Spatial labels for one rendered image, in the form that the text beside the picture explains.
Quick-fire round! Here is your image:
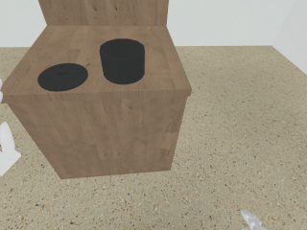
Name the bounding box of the knob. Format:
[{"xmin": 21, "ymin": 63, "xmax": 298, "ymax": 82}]
[{"xmin": 56, "ymin": 67, "xmax": 68, "ymax": 76}]

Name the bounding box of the pot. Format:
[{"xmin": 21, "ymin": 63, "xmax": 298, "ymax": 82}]
[{"xmin": 99, "ymin": 38, "xmax": 145, "ymax": 85}]

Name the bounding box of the robot left hand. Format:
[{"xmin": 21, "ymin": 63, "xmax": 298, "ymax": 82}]
[{"xmin": 0, "ymin": 79, "xmax": 21, "ymax": 176}]

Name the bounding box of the lid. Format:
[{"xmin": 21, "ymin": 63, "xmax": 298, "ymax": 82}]
[{"xmin": 37, "ymin": 63, "xmax": 88, "ymax": 92}]

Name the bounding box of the robot right hand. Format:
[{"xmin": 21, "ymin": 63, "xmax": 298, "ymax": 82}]
[{"xmin": 241, "ymin": 210, "xmax": 266, "ymax": 230}]

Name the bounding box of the table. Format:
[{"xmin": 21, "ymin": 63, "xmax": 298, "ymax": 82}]
[{"xmin": 0, "ymin": 0, "xmax": 192, "ymax": 179}]

